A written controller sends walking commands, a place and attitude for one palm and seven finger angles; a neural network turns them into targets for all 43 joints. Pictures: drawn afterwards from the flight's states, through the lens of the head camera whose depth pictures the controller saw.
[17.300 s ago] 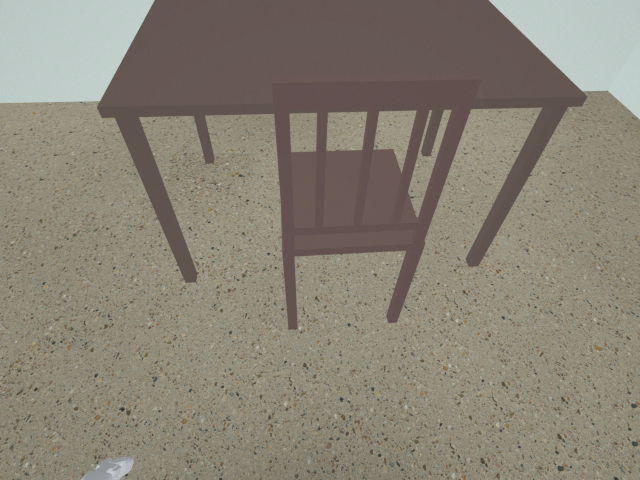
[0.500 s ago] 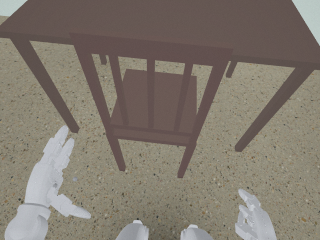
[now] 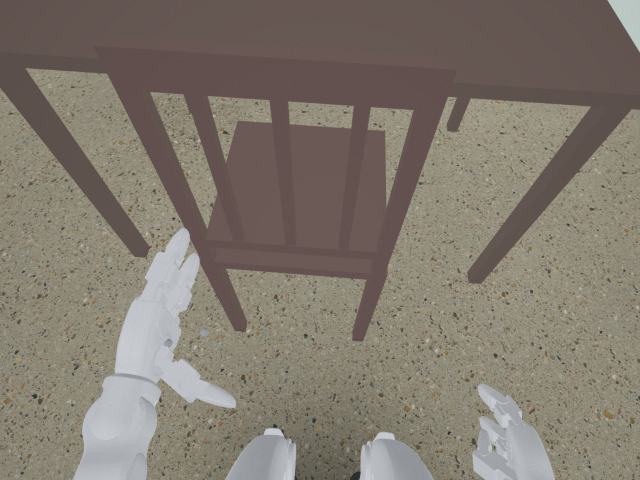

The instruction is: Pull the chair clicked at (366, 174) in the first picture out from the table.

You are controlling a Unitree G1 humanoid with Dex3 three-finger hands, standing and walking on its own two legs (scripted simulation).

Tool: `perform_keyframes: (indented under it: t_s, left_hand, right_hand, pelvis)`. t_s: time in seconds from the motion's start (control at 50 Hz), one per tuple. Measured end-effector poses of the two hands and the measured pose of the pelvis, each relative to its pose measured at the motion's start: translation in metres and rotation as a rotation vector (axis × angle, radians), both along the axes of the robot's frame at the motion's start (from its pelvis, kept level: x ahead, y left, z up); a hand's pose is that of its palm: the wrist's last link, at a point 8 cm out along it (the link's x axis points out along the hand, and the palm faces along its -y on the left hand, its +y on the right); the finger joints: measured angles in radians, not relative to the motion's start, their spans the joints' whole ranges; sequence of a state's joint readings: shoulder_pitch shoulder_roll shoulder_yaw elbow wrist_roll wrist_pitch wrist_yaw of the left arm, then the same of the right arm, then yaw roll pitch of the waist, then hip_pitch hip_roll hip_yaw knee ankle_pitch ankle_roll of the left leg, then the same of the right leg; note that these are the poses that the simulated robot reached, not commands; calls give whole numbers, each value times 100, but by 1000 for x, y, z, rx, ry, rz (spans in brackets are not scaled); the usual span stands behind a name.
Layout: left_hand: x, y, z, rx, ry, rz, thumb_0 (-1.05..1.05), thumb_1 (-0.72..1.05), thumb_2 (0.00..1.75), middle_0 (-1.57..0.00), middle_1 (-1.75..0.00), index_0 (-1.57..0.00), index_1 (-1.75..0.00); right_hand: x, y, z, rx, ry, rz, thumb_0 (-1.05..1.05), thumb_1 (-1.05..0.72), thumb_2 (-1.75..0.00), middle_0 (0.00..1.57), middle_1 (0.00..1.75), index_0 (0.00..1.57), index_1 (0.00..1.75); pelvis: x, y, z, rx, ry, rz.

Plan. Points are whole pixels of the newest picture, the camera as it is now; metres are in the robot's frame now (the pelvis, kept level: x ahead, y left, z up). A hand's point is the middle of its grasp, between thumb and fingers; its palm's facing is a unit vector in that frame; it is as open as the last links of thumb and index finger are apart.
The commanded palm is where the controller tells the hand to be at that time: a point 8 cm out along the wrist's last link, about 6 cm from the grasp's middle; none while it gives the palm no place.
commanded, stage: aim the fingers beside a spindle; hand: left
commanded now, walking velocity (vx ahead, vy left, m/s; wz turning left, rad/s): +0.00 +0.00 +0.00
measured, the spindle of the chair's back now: (286, 185) +0.52 +0.07 +0.00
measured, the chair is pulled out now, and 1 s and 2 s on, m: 0.00 0.00 0.00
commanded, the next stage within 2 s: none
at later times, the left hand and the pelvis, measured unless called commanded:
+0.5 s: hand (261, 304) +0.32 +0.09 +0.01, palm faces -0.10 -0.99 -0.02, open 16.9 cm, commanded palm +0.31 +0.15 +0.01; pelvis -0.01 -0.01 -0.02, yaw +0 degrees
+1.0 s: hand (287, 283) +0.36 +0.06 -0.01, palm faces -0.05 -1.00 -0.04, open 16.9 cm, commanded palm +0.34 +0.12 -0.01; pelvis -0.01 -0.02 -0.03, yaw -1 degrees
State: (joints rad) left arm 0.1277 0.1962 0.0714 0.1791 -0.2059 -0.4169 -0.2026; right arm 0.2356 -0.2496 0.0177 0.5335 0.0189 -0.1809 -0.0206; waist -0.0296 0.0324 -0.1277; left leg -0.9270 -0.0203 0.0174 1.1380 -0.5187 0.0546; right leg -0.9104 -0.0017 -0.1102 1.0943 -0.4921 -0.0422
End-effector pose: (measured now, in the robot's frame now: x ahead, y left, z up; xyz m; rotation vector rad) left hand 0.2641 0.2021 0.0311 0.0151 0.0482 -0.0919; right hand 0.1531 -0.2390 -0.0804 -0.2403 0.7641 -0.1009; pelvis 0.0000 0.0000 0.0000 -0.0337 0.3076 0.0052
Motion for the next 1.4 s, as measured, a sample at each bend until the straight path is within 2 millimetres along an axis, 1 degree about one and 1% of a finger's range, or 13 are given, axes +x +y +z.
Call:
perform_keyframes:
  t_s: [0.08,0.22,0.34,0.42,0.58,0.7,0.76,0.88,0.94,1.02,1.12,1.3,1.4]
  left_hand:
    - [7,-10,0,1,-30,7,-1,-50,30,-6,-8,-6,-8]
    - [20,-23,-14,5,3,8,-1,-50,30,-6,-8,-6,-8]
    - [29,-38,-13,-1,-27,-1,-1,-50,30,-6,-8,-6,-8]
    - [38,-47,-15,1,-39,-1,-1,-50,30,-6,-8,-6,-8]
    - [51,-63,-29,6,-6,-5,-1,-50,30,-6,-8,-6,-8]
    - [61,-68,-25,4,-54,10,-1,-50,30,-6,-8,-6,-8]
    - [66,-78,-26,4,-56,-9,-1,-50,30,-6,-8,-6,-8]
    - [75,-99,-41,6,-16,-34,-1,-50,30,-6,-8,-6,-8]
    - [77,-96,-42,10,-27,0,-1,-50,30,-6,-8,-6,-8]
    - [80,-83,-36,28,-56,49,-1,-50,30,-7,-8,-7,-8]
    - [82,-72,-37,34,-40,41,-1,-50,30,-6,-8,-6,-8]
    - [72,-97,-39,-18,-23,-32,-1,-50,30,-6,-8,-6,-8]
    - [78,-93,-39,9,-58,9,-1,-50,30,-6,-8,-6,-8]
  right_hand:
    - [1,0,-5,9,11,6,1,-91,-90,20,30,20,30]
    - [3,-1,-14,23,30,7,1,-91,-90,20,30,20,30]
    - [0,-4,-19,25,52,2,1,-91,-90,20,30,20,30]
    - [-5,-6,-25,30,75,-2,1,-91,-90,20,30,20,30]
    - [-17,-12,-35,35,126,-26,1,-91,-90,20,30,20,30]
    - [-27,-16,-42,37,161,-35,1,-91,-90,20,30,20,30]
    - [-31,-17,-47,41,180,-37,1,-91,-90,20,30,20,30]
    - [-40,-19,-54,47,207,-55,1,-91,-90,20,30,20,30]
    - [-45,-20,-55,51,218,-67,1,-91,-90,20,30,20,30]
    - [-51,-20,-57,57,238,-70,1,-91,-90,20,30,20,30]
    - [-54,-21,-57,55,259,-65,1,-91,-90,20,30,20,30]
    - [-46,-22,-51,39,231,-72,1,-91,-90,20,30,20,30]
    - [-41,-20,-51,39,218,-63,1,-91,-90,20,30,20,30]
  pelvis:
    - [0,-2,-3,4,7,-2]
    - [-3,-5,-9,8,19,-3]
    - [-4,-7,-11,10,26,-3]
    - [-4,-9,-14,13,34,-4]
    - [-6,-12,-19,20,46,-11]
    - [-8,-14,-22,21,54,-10]
    - [-10,-14,-24,21,60,-8]
    - [-13,-15,-28,26,74,-15]
    - [-14,-16,-29,32,75,-23]
    - [-14,-18,-29,34,73,-26]
    - [-14,-18,-27,27,75,-17]
    - [-11,-13,-25,24,76,-16]
    - [-12,-13,-28,27,76,-22]
